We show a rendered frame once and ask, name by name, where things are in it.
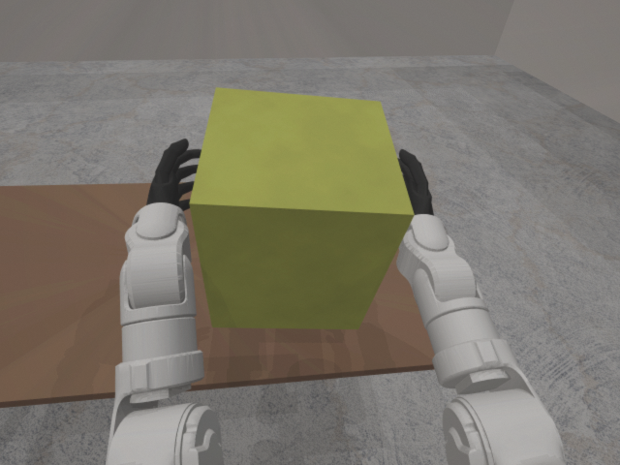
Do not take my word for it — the carton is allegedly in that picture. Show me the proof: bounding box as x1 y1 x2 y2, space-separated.
189 87 415 329

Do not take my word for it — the left robot forearm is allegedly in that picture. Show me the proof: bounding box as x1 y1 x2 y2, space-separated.
106 202 204 465

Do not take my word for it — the right robot forearm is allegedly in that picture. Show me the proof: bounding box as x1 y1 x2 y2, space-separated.
396 214 565 460

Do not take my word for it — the left robot hand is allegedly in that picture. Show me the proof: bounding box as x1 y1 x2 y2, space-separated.
146 139 202 211

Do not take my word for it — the robot right upper arm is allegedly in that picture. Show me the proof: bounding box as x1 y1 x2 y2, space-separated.
443 388 567 465

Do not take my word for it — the right robot hand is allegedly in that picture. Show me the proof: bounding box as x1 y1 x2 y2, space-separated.
397 149 434 216

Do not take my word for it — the table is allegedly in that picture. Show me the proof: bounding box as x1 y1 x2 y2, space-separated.
0 182 435 408

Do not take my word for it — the robot left upper arm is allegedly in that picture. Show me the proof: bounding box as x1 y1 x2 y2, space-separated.
108 402 224 465

